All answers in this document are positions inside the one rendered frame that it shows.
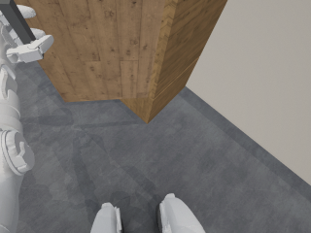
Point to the handle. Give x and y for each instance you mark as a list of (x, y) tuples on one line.
[(13, 15)]

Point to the robot right shin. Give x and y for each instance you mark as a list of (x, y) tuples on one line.
[(167, 229)]

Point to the robot left hand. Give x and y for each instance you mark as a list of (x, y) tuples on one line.
[(21, 52)]

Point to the left robot upper arm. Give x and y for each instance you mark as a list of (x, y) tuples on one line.
[(16, 158)]

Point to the robot left forearm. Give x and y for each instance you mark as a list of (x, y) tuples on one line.
[(9, 101)]

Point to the left robot thigh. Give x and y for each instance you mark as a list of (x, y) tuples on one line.
[(107, 220)]

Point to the cupboard door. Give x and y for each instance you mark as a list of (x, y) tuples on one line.
[(102, 49)]

